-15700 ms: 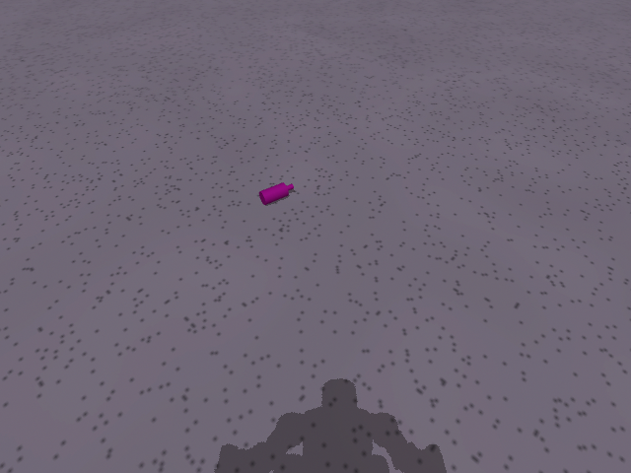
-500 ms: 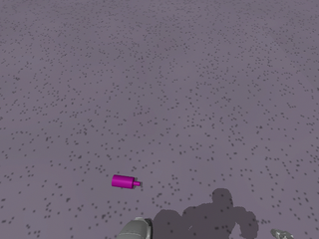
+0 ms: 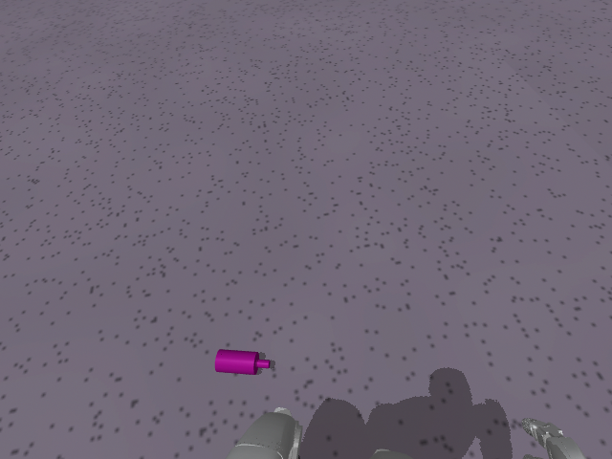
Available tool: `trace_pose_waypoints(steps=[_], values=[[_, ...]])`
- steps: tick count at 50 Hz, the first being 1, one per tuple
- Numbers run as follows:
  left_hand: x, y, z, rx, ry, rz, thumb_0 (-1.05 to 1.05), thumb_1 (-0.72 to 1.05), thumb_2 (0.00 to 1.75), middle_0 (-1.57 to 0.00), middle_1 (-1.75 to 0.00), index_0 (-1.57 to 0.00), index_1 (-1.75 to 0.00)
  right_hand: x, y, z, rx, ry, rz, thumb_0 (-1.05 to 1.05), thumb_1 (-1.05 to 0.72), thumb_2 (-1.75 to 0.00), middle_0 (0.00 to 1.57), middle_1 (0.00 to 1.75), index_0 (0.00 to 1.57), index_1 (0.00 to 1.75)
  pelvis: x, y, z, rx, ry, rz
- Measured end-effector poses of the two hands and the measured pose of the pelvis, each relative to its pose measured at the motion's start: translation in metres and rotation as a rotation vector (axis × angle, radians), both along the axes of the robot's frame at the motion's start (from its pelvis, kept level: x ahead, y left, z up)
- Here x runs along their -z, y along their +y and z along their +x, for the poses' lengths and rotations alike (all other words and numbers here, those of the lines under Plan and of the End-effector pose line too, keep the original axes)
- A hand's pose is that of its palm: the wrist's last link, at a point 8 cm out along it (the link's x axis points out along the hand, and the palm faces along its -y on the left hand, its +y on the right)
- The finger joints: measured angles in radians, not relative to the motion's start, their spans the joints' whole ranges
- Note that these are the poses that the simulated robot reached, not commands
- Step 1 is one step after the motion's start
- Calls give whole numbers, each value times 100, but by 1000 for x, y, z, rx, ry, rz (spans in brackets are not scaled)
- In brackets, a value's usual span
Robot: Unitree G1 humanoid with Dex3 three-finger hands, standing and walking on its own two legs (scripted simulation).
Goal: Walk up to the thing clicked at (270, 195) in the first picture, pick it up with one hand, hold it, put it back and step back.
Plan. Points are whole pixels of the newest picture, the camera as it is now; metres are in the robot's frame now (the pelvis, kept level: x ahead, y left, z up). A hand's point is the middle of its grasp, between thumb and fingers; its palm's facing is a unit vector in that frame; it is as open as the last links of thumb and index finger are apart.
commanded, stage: walk up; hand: left
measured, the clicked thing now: (243, 362) +0.45 +0.30 -0.71
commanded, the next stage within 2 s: none
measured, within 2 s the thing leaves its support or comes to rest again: neither
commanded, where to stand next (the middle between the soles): +0.05 +0.02 m, yaw +2 degrees
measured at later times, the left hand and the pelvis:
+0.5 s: hand out of the picture +0.03 +0.27 -0.13, palm faces +0.12 -0.94 -0.33, open 7.4 cm; pelvis -0.01 +0.00 +0.02, yaw +6 degrees
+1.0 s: hand out of the picture +0.04 +0.30 -0.13, palm faces +0.08 -0.93 -0.36, open 7.4 cm; pelvis +0.01 +0.03 +0.02, yaw +5 degrees
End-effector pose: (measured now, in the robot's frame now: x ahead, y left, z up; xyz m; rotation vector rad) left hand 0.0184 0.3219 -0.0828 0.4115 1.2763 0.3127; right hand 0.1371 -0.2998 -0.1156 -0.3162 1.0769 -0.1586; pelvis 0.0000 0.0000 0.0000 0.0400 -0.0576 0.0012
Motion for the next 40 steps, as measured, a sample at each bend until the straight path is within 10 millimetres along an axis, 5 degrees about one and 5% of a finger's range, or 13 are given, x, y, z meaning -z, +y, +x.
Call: trace_pose_waypoints(steps=[8,12,21,33,40], values=[[-23,-11,4,-14,-64,5,1,90,90,-20,-30,-20,-30,1,-16,-75,-13,204,-20,1,-91,-89,20,30,20,29,-17,-5,-9,-56,51,-5],[-20,-12,10,-20,-153,-14,0,90,90,-21,-30,-20,-30,0,-13,-90,-52,258,-36,1,-91,-89,20,30,20,29,-16,-4,-11,-90,39,-11],[13,-5,-5,-63,-145,-116,0,90,90,-20,-30,-20,-30,-24,11,-67,-84,53,-54,1,-91,-89,20,30,20,30,-11,6,-17,-102,3,-12],[4,-17,-17,-57,-122,-98,1,90,90,-20,-30,-20,-30,-26,-3,-29,-111,39,-52,1,-91,-89,20,30,20,30,-16,-5,-7,-107,5,-52],[-1,4,-28,-66,-64,-75,1,90,90,-21,-30,-20,-30,-23,13,-17,-125,50,-43,1,-91,-89,20,30,20,29,-17,13,-1,-109,15,-50]])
